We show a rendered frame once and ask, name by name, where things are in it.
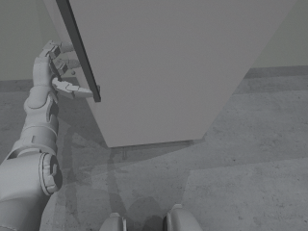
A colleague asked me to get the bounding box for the robot left thigh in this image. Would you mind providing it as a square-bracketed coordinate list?
[99, 216, 127, 231]

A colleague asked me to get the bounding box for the fridge door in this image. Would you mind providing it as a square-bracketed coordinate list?
[43, 0, 297, 147]

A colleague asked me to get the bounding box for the handle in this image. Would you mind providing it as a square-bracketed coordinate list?
[56, 0, 101, 103]

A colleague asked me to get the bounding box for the robot left forearm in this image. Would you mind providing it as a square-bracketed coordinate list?
[0, 86, 60, 166]

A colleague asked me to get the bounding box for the robot left upper arm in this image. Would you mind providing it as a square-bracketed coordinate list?
[0, 152, 63, 231]

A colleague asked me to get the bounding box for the robot left shin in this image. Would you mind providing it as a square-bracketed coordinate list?
[110, 213, 120, 218]

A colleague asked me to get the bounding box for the left robot hand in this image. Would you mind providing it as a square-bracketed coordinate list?
[33, 40, 93, 99]

